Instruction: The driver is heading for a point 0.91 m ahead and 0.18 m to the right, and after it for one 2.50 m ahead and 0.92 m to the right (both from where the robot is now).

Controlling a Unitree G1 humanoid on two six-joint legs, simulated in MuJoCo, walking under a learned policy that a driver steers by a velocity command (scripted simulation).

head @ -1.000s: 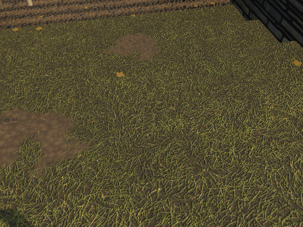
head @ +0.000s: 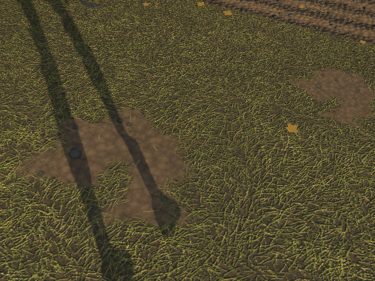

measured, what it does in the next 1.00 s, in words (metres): goes down: right foot 0.17 m lower, then left foot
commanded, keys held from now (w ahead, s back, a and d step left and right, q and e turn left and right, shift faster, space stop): w+e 0.54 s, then w+q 0.46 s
